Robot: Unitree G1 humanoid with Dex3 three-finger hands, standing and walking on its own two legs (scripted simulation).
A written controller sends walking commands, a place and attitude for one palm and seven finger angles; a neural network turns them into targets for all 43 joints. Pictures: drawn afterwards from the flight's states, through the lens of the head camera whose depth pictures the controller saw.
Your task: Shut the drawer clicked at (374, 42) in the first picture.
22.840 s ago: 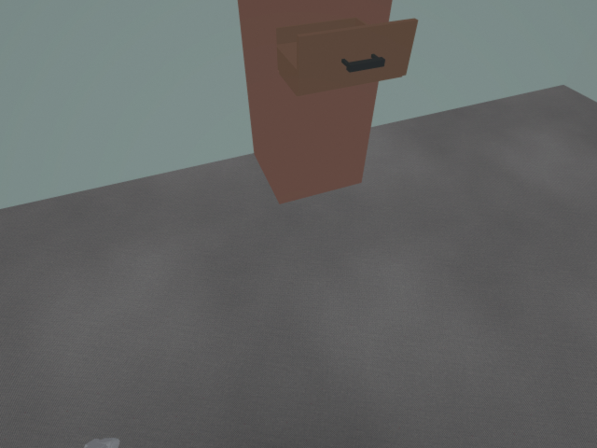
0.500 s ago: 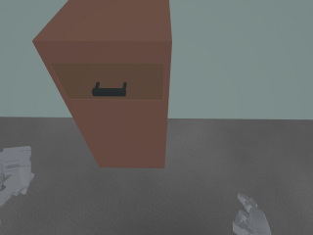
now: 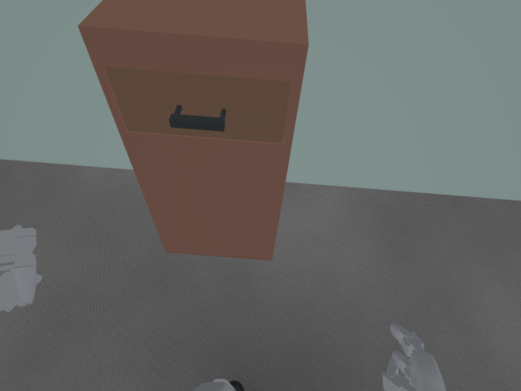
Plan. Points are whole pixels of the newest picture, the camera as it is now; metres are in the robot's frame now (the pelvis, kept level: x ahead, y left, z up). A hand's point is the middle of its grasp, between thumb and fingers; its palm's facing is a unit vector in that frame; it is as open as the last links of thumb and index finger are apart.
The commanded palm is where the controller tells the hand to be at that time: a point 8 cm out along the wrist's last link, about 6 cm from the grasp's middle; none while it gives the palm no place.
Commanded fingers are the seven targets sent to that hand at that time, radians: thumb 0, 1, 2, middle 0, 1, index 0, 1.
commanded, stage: step back with the hand held close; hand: left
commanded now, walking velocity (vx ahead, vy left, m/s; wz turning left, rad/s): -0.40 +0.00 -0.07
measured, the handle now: (199, 116) +0.68 +0.18 +0.00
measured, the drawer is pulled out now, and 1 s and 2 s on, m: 0.00 0.00 0.00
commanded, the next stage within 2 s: stop stepping back and stand still in 0.44 s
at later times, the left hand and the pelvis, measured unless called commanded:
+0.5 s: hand out of the picture +0.12 +0.27 +0.18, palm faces +0.31 -0.84 -0.44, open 3.3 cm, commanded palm +0.06 +0.31 +0.19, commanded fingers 0.00 0.90 0.90 -1.40 -1.60 -1.40 -1.60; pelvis -0.08 +0.03 +0.01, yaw -2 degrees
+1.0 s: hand out of the picture +0.03 +0.34 +0.18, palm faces +0.29 -0.89 -0.34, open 3.3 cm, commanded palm -0.02 +0.38 +0.19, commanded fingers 0.00 0.90 0.90 -1.40 -1.60 -1.40 -1.60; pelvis -0.19 +0.12 -0.01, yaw -9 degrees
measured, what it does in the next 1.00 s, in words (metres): walks backwards: right foot, then left foot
